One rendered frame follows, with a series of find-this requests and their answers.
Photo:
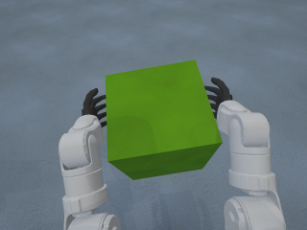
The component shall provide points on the robot right upper arm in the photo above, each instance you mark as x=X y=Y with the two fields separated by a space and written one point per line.
x=252 y=212

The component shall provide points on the robot left forearm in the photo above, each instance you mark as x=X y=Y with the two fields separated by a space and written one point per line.
x=80 y=163

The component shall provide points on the robot right forearm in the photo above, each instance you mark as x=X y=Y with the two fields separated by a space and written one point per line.
x=250 y=147

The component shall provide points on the robot left upper arm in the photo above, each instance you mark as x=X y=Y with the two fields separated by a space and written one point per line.
x=103 y=221

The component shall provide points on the carton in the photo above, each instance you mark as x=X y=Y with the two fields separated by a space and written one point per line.
x=159 y=121

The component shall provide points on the left robot hand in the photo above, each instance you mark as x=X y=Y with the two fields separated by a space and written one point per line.
x=89 y=107

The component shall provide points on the right robot hand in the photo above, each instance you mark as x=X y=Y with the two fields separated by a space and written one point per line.
x=222 y=94

